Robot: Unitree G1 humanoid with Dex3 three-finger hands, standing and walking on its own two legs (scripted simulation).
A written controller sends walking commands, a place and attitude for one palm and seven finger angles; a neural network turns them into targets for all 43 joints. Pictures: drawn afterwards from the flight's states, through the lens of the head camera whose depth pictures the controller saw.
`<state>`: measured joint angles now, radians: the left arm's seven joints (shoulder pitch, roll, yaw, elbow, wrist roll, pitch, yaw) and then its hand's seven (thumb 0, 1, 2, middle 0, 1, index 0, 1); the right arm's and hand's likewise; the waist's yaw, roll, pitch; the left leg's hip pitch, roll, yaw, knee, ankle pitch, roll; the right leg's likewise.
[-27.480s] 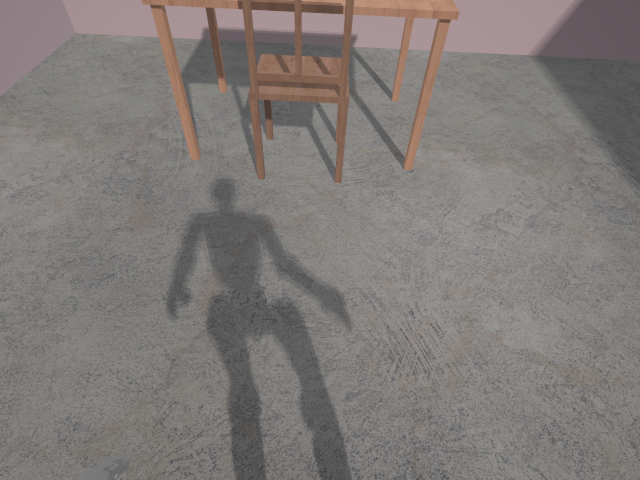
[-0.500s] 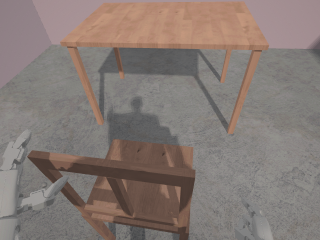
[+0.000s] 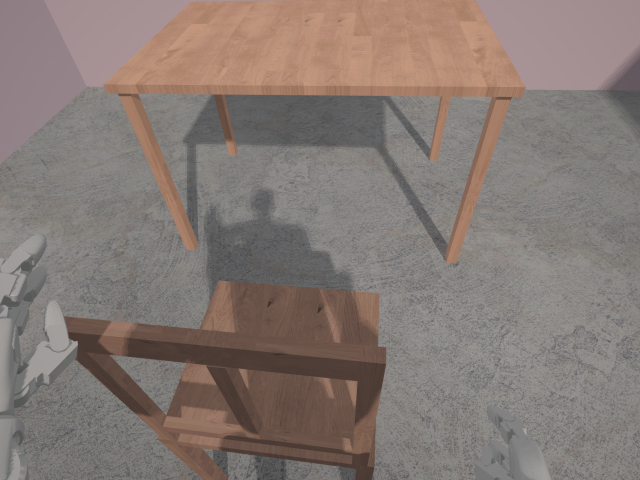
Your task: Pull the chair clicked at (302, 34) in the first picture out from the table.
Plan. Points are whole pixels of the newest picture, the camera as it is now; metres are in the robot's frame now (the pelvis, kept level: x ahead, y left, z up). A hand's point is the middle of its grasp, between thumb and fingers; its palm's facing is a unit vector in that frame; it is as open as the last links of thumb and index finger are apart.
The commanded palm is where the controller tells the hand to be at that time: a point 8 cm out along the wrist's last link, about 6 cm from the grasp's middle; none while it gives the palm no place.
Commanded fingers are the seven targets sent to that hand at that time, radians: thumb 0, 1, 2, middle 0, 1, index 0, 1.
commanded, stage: draw the hand back to the body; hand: left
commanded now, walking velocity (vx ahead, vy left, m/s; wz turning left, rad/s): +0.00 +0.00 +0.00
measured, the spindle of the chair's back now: (240, 402) +0.24 +0.16 -0.09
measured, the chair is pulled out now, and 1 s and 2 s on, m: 0.74 0.74 0.74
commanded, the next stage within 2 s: step back with the hand held close in 0.06 s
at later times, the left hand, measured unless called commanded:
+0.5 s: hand (68, 378) +0.16 +0.26 +0.14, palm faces +0.31 -0.77 -0.55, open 7.4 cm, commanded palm +0.11 +0.30 +0.18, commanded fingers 0.00 0.90 0.90 -0.20 -0.30 -0.20 -0.30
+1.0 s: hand out of the picture +0.09 +0.29 +0.16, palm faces +0.45 -0.77 -0.46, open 7.4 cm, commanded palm +0.02 +0.32 +0.18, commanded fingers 0.00 0.90 0.90 -0.20 -0.30 -0.20 -0.30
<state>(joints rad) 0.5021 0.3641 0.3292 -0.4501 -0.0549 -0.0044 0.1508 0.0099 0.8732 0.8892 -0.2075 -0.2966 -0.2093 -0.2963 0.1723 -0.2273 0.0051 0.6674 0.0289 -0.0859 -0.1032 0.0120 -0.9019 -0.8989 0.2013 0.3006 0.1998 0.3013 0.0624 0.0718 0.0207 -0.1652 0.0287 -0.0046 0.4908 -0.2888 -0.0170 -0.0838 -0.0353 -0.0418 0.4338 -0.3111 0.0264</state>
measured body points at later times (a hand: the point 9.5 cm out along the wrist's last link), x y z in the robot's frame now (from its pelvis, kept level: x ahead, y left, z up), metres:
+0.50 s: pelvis -0.04 +0.01 +0.00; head -0.01 -0.02 +0.45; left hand +0.14 +0.30 +0.17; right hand +0.13 -0.24 -0.10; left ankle -0.01 +0.13 -0.74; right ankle -0.05 -0.13 -0.74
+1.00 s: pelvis -0.12 +0.02 -0.01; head -0.11 +0.03 +0.44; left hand +0.06 +0.33 +0.18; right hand +0.05 -0.22 -0.09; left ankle -0.01 +0.13 -0.74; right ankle -0.08 -0.13 -0.73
